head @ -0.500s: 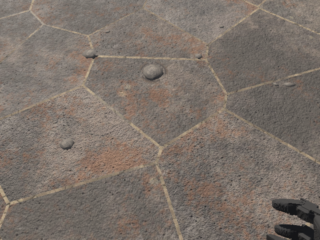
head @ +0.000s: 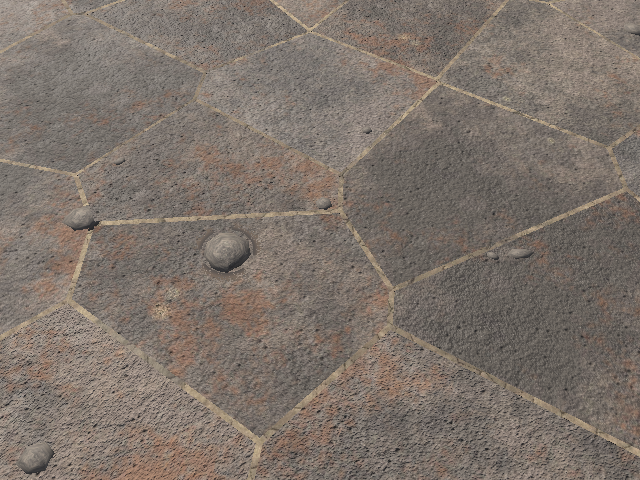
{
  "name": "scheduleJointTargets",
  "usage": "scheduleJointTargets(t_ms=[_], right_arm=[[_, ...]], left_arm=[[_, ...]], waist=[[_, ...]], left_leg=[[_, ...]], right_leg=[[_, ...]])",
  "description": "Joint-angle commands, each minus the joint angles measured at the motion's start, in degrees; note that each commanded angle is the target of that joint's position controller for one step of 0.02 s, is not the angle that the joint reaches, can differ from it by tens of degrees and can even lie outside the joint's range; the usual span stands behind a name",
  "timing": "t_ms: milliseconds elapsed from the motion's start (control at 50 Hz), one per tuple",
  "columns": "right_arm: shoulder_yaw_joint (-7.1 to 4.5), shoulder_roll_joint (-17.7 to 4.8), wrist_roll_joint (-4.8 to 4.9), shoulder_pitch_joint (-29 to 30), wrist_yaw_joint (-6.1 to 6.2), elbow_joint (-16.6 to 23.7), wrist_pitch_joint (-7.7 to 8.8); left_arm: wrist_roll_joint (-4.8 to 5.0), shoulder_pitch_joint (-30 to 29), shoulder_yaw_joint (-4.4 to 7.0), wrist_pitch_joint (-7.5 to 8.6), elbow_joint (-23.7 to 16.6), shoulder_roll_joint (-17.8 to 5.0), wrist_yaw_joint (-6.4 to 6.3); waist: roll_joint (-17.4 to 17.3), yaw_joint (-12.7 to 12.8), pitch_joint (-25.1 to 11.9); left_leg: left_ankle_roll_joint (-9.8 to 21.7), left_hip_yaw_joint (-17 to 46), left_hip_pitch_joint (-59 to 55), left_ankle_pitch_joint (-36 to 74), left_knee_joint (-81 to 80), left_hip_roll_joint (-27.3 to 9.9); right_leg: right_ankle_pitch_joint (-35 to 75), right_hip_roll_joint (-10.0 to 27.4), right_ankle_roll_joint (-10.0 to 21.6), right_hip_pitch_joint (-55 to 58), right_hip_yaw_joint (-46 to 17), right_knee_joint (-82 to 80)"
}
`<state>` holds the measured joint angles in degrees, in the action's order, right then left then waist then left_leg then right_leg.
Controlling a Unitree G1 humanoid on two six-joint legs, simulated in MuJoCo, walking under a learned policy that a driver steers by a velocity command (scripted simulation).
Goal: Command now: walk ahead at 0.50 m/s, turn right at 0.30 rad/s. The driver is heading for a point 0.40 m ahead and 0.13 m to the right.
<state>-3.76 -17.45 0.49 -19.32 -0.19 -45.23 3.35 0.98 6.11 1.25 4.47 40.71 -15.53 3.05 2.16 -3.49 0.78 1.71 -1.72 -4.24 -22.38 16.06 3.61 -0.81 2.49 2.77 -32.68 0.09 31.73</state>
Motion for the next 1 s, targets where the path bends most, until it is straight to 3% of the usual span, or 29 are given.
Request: scheduleJointTargets(t_ms=[20, 40, 60, 80, 100, 120, 140, 160, 220, 280, 340, 420, 480, 500, 520, 540, 560, 580, 600, 620, 660, 720, 780, 820, 840, 860, 880, 920, 1000], right_arm=[[-2.30, -9.3, -0.24, 2.4, 1.05, 2.9, -0.63], [-1.36, -7.6, -1.29, 1.0, 1.72, 4.2, -0.65], [0.74, -1.3, -1.98, -6.6, 0.73, 5.8, 0.69], [0.34, -4.9, -0.84, -2.5, -0.03, 5.1, 2.29], [-0.33, -7.8, 1.12, 3.2, -0.66, 7.1, 3.43], [0.03, -7.2, 0.92, 6.9, -0.52, 8.1, 4.08], [-0.12, -7.0, -0.32, 8.6, -0.22, 8.7, 4.35], [-0.44, -7.1, -1.04, 8.0, 0.00, 8.7, 4.06], [-0.25, -5.5, -1.58, 6.1, 0.27, 8.3, 2.69], [0.42, -3.7, -1.66, 11.3, 0.62, 9.6, 2.11], [0.90, -2.5, -1.36, 17.1, 0.19, 10.4, 2.59], [0.56, -3.1, -1.30, 20.7, -0.93, 11.0, 3.52], [-0.35, -4.6, -1.71, 16.8, -1.18, 9.8, 4.09], [-0.63, -5.2, -2.28, 13.3, -0.96, 8.9, 4.46], [-1.06, -7.8, -3.25, 8.4, -0.59, 8.6, 4.76], [-1.38, -9.8, -3.82, 5.2, -0.33, 7.9, 3.80], [-0.67, -5.7, -1.51, 2.6, -0.79, 6.4, 2.77], [-0.18, -4.2, -0.51, 4.9, -1.04, 6.9, 2.08], [0.37, -3.1, -0.90, 8.5, -1.05, 7.3, 1.41], [1.18, -1.8, -1.24, 12.2, -1.19, 7.4, 0.91], [1.08, -2.5, -1.89, 16.3, -1.23, 6.7, -0.03], [0.58, -3.6, -1.84, 15.7, -0.74, 5.3, -0.69], [0.92, -3.4, -0.92, 16.5, -0.42, 4.3, -1.26], [1.92, -1.1, -1.32, 14.2, -0.65, 2.7, -1.16], [1.63, -2.0, -1.73, 12.4, -0.82, 2.5, -1.15], [1.49, -2.3, -1.75, 13.6, -0.65, 2.3, -1.28], [1.47, -2.4, -1.56, 14.2, -0.41, 2.2, -1.35], [1.57, -1.6, -1.27, 13.1, 0.02, 1.1, -1.52], [1.48, -1.4, -1.13, 11.9, 0.14, -1.0, -1.49]], left_arm=[[-0.32, 7.8, 4.02, 0.44, -2.2, -9.9, -0.10], [-0.22, 16.4, 5.41, 0.12, -0.9, -13.9, -0.63], [0.23, 19.0, 6.51, 0.24, -0.6, -18.9, -0.48], [0.66, 20.5, 5.08, 0.13, -1.0, -13.0, -0.47], [0.08, 17.2, 4.44, 0.09, -1.7, -11.2, -0.78], [-0.32, 14.0, 4.30, -0.04, -2.6, -10.7, -1.03], [-0.52, 11.3, 4.02, -0.14, -3.3, -9.9, -1.18], [-1.05, 9.8, 3.58, -0.06, -4.0, -8.7, -1.42], [-0.58, 9.0, 3.72, -0.12, -4.5, -8.9, -2.08], [-0.17, 10.9, 4.35, -0.37, -3.6, -10.6, -3.16], [0.09, 12.5, 4.42, -1.12, -2.6, -10.7, -3.91], [0.09, 16.6, 4.25, -2.44, -0.3, -9.6, -4.60], [-0.45, 14.5, 4.06, -3.12, -0.5, -8.7, -5.04], [-0.47, 13.1, 3.81, -3.11, -1.0, -7.9, -4.98], [-1.28, 12.9, 3.03, -2.81, -2.4, -5.8, -4.82], [-1.02, 22.8, 1.96, -2.55, -0.9, -2.9, -4.59], [-0.58, 26.4, 2.08, -2.70, 0.3, -6.1, -4.21], [-0.02, 21.8, 3.17, -3.51, 0.2, -9.6, -4.30], [-0.03, 16.7, 3.40, -4.51, -0.6, -9.9, -4.73], [-0.44, 14.1, 3.48, -5.57, -1.2, -9.3, -5.02], [-0.72, 14.3, 2.92, -7.01, -1.1, -6.2, -5.28], [-1.29, 14.9, 2.08, -6.62, 0.2, -3.5, -5.39], [-1.60, 14.7, 2.16, -6.61, 1.3, -3.5, -4.99], [-3.03, 11.2, 2.18, -6.59, -0.5, -5.2, -5.03], [-2.65, 9.3, 2.92, -6.64, -1.1, -8.7, -5.26], [-2.31, 9.2, 3.11, -6.36, -0.2, -8.1, -5.08], [-2.46, 8.7, 2.56, -5.81, -0.2, -6.0, -4.97], [-2.47, 8.0, 2.11, -4.66, 0.0, -4.6, -4.89], [-1.77, 9.3, 2.14, -3.57, 0.6, -4.8, -4.89]], waist=[[-5.4, 7.2, -6.2], [-0.6, 10.1, -12.8], [14.0, 5.8, -19.4], [9.7, 9.3, -22.3], [6.3, 9.8, -14.0], [0.1, 8.7, -9.2], [-2.3, 6.8, -5.1], [-1.0, 4.9, -4.4], [0.9, 2.9, -3.1], [0.9, 4.3, -1.0], [2.3, 6.3, -0.2], [3.3, 8.2, -1.8], [4.3, 5.4, -3.5], [3.7, 3.1, -5.3], [-0.1, 1.4, -11.9], [-13.5, 3.8, -19.6], [-15.3, 3.3, -24.6], [-9.6, 2.0, -18.5], [-6.3, 2.2, -13.7], [-5.6, 3.3, -8.9], [-9.6, 5.9, -4.6], [-11.1, 5.4, -7.0], [-9.1, 6.3, -7.7], [-6.3, 5.5, -4.9], [-1.6, 2.9, -1.8], [1.1, 3.4, 0.0], [1.2, 3.8, 1.0], [2.4, 3.2, 0.6], [0.4, 3.3, -1.9]], left_leg=[[5.0, 0.2, 0.9, 56.1, 16.8, -14.4], [2.5, -2.3, 11.9, 44.6, 33.1, -11.9], [-2.2, -0.7, 37.0, 2.3, 54.4, -0.1], [-1.8, 8.3, 45.0, -8.7, 60.5, 0.0], [-0.7, 9.1, 49.2, -4.6, 61.1, -3.0], [-0.2, 8.2, 48.2, -0.6, 57.8, -5.3], [-0.5, 7.6, 46.6, 1.9, 52.8, -6.9], [-0.8, 8.0, 42.7, 3.9, 49.7, -8.2], [-3.3, 6.5, 39.9, 5.5, 43.4, -8.3], [-5.5, 5.6, 40.0, 14.5, 32.7, -7.3], [-6.0, 4.9, 35.2, 25.0, 20.4, -4.7], [-4.3, 4.7, 31.1, 29.8, 13.4, -2.1], [-1.1, 5.1, 27.2, 27.1, 9.2, -2.2], [0.3, 4.3, 21.3, 33.3, 5.6, -3.1], [3.5, 10.2, 8.2, 50.8, 9.2, -10.7], [14.7, 25.3, -10.2, 68.8, 13.4, -24.6], [18.1, 34.0, -12.4, 59.2, 12.4, -28.7], [15.9, 31.6, -6.2, 46.7, 9.8, -25.6], [13.1, 27.4, 0.0, 38.0, 7.8, -22.5], [11.8, 23.9, 7.4, 32.5, 5.4, -20.2], [9.3, 17.2, 18.9, 25.9, 1.4, -14.9], [10.2, 13.2, 20.3, 28.9, 1.6, -13.4], [8.8, 12.3, 22.6, 15.3, 2.2, -12.9], [3.4, 11.5, 27.2, -1.0, 2.1, -10.1], [1.0, 8.8, 27.6, -5.0, 2.7, -6.7], [-0.4, 6.3, 23.9, -2.5, 4.5, -5.0], [-0.6, 6.1, 21.8, 0.2, 6.3, -5.0], [0.1, 5.7, 20.2, 5.7, 8.3, -5.1], [0.3, 4.9, 17.4, 16.2, 10.9, -4.9]], right_leg=[[-3.7, -4.7, 4.1, 14.2, 3.4, -1.4], [0.6, 1.6, 7.1, 30.6, -6.4, -0.2], [-11.9, 14.7, 18.4, 51.6, -36.9, -5.6], [-21.6, 15.9, 18.2, 55.6, -47.3, -13.7], [-21.3, 14.7, 15.5, 49.8, -39.8, -14.8], [-16.9, 12.5, 14.0, 42.1, -34.0, -15.2], [-9.9, 10.9, 13.7, 34.8, -29.7, -15.9], [-4.4, 9.0, 13.3, 30.4, -26.6, -16.9], [3.2, 6.9, 14.0, 24.1, -21.8, -18.9], [4.1, 4.5, 12.7, 20.1, -17.7, -19.7], [3.7, 1.8, 9.8, 17.9, -14.8, -18.0], [10.7, 2.9, 7.2, 22.9, -16.4, -11.8], [16.0, 3.9, 5.3, 28.0, -19.2, -4.2], [18.3, 1.7, 3.7, 27.6, -18.1, 0.5], [9.8, -1.4, 1.5, 22.5, -16.3, 10.3], [-24.7, -8.5, -3.0, 8.0, -12.3, 28.2], [-40.3, -7.4, -4.6, 3.1, -12.4, 35.7], [-37.7, -5.3, -5.9, 1.0, -12.8, 39.4], [-34.4, -3.8, -6.8, 0.5, -10.8, 39.0], [-32.5, -2.3, -7.3, 1.3, -9.6, 35.1], [-29.5, -0.6, -7.7, 9.5, -6.1, 23.1], [-23.6, -1.2, -7.6, 17.8, -3.3, 10.9], [-9.8, -1.6, -5.7, 25.8, -1.9, -1.4], [-6.0, 1.8, -3.2, 28.6, -6.2, -5.9], [-12.3, 3.3, -1.1, 24.1, -7.6, -5.7], [-21.8, 1.7, -0.3, 17.7, -6.7, -6.4], [-22.8, 1.2, -0.8, 15.4, -6.5, -7.5], [-16.9, 1.1, -2.1, 15.6, -6.4, -7.5], [-7.7, 0.8, -2.4, 18.0, -6.0, -5.3]])
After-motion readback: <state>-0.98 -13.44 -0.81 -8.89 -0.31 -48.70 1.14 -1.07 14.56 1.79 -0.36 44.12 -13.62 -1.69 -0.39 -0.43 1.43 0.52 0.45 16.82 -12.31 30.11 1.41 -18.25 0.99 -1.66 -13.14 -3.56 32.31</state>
